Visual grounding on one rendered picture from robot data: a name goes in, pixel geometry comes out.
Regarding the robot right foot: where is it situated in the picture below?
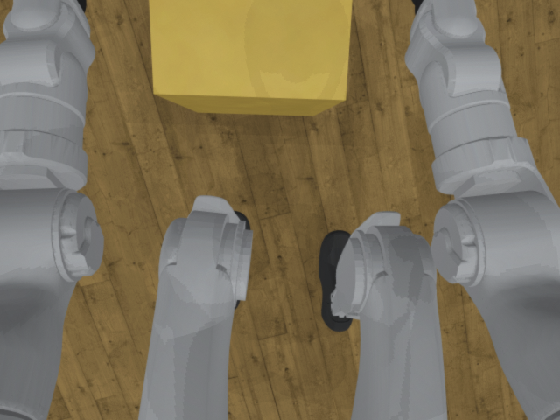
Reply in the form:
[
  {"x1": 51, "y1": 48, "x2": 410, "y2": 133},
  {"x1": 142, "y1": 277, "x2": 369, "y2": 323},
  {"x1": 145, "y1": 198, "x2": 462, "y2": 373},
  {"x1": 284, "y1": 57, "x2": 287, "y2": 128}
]
[{"x1": 318, "y1": 230, "x2": 353, "y2": 332}]

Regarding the carton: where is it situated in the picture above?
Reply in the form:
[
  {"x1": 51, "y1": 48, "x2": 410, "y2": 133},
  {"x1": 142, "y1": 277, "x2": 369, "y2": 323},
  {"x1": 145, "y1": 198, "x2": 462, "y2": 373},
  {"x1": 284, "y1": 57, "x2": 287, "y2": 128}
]
[{"x1": 149, "y1": 0, "x2": 353, "y2": 116}]

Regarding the robot right forearm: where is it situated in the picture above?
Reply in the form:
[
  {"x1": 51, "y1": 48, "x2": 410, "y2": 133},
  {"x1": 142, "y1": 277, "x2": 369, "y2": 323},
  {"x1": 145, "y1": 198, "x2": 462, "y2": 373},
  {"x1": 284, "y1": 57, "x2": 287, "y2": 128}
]
[{"x1": 404, "y1": 0, "x2": 560, "y2": 212}]

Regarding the robot right upper arm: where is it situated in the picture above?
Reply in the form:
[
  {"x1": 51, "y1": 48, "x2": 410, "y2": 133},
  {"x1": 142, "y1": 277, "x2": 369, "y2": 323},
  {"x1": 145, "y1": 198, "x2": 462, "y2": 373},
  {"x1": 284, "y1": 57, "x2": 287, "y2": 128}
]
[{"x1": 430, "y1": 191, "x2": 560, "y2": 420}]

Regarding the robot left forearm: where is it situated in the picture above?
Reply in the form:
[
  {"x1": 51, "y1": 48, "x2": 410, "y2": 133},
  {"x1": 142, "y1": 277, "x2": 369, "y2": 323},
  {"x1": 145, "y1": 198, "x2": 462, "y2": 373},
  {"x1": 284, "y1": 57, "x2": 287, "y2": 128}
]
[{"x1": 0, "y1": 0, "x2": 95, "y2": 191}]

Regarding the robot left upper arm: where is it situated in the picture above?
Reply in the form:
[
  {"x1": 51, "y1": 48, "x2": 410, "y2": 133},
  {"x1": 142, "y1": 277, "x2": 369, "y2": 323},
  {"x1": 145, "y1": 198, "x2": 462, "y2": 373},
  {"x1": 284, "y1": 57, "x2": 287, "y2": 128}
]
[{"x1": 0, "y1": 188, "x2": 104, "y2": 420}]

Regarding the robot left shin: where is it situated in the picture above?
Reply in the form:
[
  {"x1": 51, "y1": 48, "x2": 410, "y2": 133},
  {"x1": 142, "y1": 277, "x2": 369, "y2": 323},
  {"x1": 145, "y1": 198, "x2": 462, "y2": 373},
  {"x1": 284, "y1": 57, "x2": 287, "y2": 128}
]
[{"x1": 158, "y1": 195, "x2": 240, "y2": 281}]

